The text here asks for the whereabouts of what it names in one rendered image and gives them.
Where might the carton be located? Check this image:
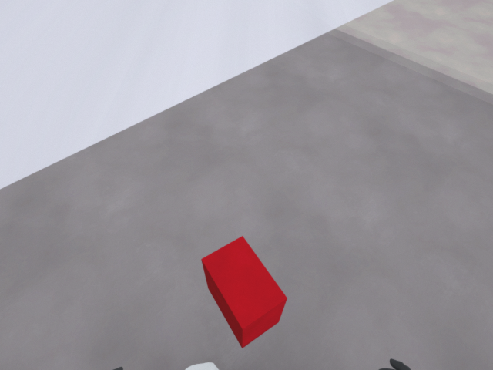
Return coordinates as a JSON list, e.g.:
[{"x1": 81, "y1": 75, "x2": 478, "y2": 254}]
[{"x1": 201, "y1": 236, "x2": 287, "y2": 348}]

